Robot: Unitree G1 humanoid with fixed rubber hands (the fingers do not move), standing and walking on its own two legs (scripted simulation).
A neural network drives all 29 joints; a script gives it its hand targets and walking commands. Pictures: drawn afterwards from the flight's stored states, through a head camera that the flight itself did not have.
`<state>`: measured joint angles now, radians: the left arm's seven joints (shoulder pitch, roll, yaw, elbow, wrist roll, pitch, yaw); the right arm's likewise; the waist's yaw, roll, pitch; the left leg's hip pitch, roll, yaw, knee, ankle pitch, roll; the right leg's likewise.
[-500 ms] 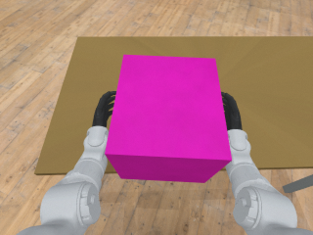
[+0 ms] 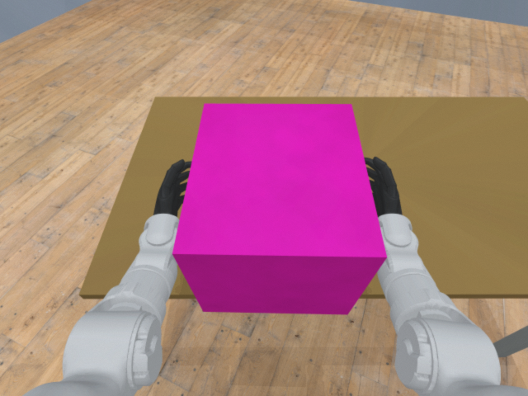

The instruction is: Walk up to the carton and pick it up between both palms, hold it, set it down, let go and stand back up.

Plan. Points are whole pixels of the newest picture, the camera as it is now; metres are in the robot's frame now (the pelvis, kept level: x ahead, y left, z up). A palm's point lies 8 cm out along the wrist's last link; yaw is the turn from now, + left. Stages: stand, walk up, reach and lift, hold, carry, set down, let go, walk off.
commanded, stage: reach and lift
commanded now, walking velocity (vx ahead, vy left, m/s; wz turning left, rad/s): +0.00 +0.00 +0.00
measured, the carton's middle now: (276, 209) +0.42 -0.04 +0.02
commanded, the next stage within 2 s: none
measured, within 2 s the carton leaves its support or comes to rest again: neither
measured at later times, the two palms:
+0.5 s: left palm (153, 200) +0.39 +0.15 +0.10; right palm (384, 191) +0.38 -0.20 +0.11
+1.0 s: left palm (130, 197) +0.36 +0.17 +0.15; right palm (389, 185) +0.36 -0.19 +0.15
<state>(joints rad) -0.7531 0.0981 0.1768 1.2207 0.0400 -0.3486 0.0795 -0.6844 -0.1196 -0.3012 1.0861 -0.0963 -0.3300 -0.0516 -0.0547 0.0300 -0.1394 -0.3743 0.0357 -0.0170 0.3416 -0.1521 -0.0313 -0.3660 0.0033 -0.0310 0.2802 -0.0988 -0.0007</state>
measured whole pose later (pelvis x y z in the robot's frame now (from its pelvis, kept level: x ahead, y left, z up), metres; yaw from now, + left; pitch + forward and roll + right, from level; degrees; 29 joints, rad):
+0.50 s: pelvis +0.01 +0.00 +0.00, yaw +0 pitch +2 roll -1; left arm -0.58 0.07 0.19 0.74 0.08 0.07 0.05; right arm -0.60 -0.14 -0.13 0.84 0.10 -0.04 -0.09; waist -0.05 -0.01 -0.08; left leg -0.17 0.03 -0.02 0.32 -0.18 -0.03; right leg -0.16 0.00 -0.03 0.26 -0.13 0.00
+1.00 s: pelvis +0.00 +0.00 +0.00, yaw +1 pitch -4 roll -1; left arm -0.51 0.03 0.24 0.31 0.19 0.42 -0.03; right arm -0.57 -0.13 -0.10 0.62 0.14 0.15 -0.10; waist -0.07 -0.04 -0.01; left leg -0.07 0.03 -0.03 0.32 -0.18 -0.02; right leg -0.06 -0.01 -0.04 0.26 -0.13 0.01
